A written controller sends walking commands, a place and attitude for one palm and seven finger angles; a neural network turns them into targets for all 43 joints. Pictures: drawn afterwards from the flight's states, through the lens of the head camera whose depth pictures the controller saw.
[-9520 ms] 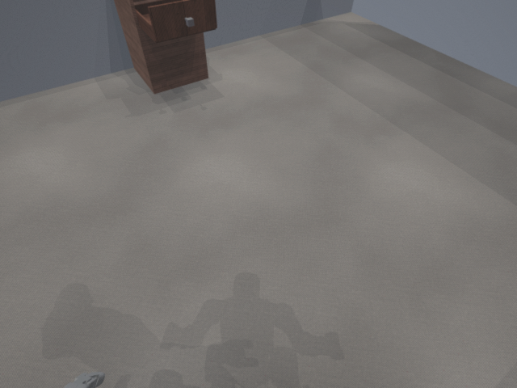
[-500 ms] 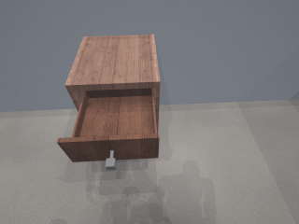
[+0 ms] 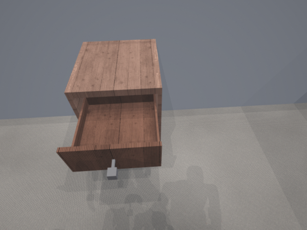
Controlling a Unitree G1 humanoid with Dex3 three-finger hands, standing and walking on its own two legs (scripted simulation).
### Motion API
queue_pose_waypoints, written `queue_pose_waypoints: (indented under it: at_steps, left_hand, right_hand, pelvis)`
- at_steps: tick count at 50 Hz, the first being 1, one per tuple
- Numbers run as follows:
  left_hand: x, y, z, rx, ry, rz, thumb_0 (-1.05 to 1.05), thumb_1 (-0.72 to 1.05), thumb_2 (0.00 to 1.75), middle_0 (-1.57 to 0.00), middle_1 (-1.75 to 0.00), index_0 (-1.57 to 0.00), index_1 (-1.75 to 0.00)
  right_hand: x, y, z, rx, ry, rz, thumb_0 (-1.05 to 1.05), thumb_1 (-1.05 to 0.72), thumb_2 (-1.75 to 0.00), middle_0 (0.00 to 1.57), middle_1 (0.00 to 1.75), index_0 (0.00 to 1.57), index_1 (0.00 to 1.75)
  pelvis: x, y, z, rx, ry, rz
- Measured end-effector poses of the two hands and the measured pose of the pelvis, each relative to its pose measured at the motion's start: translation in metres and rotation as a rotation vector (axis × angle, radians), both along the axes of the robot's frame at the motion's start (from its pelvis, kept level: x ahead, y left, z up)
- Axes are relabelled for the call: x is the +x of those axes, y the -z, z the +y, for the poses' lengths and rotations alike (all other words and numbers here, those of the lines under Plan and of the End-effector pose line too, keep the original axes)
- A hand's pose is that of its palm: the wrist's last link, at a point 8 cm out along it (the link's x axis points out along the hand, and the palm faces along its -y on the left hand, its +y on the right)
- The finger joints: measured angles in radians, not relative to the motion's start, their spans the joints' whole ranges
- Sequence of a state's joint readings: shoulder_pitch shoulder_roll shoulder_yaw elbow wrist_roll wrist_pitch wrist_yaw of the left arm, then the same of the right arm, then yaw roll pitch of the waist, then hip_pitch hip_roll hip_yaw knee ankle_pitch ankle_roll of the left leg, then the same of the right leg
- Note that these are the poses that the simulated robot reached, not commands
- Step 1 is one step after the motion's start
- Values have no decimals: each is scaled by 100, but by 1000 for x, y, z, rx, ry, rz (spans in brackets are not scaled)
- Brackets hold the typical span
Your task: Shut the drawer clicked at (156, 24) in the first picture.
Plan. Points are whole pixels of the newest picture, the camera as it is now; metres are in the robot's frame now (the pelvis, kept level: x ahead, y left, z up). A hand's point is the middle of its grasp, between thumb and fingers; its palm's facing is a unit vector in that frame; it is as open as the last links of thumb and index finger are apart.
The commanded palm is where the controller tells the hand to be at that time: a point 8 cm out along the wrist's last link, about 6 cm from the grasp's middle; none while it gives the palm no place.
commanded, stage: look again from close up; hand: left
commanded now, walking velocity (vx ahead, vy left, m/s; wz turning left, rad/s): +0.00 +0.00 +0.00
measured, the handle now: (113, 168) +0.36 +0.19 -0.22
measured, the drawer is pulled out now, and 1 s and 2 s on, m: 0.28 0.28 0.28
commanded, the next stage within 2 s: shuffle to correct the standing spot in 0.42 s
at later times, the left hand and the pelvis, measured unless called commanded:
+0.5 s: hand out of the picture -0.02 +0.14 -0.17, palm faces +0.02 -0.98 -0.20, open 7.3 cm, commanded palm none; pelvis -0.01 -0.03 +0.00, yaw +0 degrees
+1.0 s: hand out of the picture -0.01 +0.13 -0.18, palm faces +0.10 -0.98 -0.19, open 7.3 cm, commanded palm none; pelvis +0.03 -0.04 -0.01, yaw +4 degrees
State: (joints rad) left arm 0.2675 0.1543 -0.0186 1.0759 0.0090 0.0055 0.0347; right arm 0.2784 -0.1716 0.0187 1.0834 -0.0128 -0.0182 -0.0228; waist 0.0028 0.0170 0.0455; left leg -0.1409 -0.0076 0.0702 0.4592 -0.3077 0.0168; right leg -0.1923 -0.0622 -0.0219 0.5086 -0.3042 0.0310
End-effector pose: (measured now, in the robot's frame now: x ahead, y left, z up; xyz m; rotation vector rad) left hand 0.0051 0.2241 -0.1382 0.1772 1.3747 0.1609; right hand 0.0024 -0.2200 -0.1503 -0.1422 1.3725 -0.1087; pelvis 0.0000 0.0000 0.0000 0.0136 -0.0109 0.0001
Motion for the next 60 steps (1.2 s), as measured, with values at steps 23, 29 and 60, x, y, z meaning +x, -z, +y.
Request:
queue_pose_waypoints:
  at_steps: [23,29,60]
  left_hand:
    - [-22,-2,-33,-12,-13,19,0,92,89,-20,-30,-20,-30]
    - [-33,-1,-42,-24,-20,30,0,92,89,-20,-30,-20,-30]
    - [-1,19,-50,-52,-136,50,0,91,89,-20,-29,-20,-30]
  right_hand:
    - [-19,-1,-20,22,7,42,0,-91,-90,20,30,20,29]
    - [-27,0,-23,25,6,51,0,-91,-90,20,30,20,29]
    - [51,7,-27,-14,-77,29,1,-92,-90,20,30,20,29]
  pelvis:
    - [-9,-4,-28,1,-8,-8]
    - [-13,-4,-33,1,-11,-10]
    - [45,11,-36,10,-103,14]
